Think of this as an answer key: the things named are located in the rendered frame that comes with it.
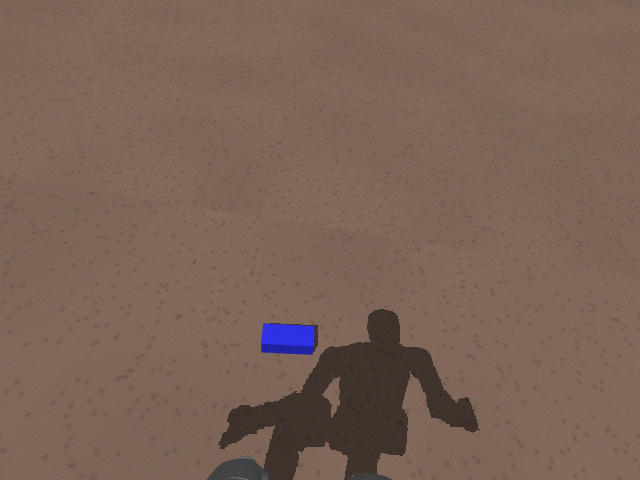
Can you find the carton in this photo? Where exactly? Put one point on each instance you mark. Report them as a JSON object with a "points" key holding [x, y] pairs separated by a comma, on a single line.
{"points": [[287, 339]]}

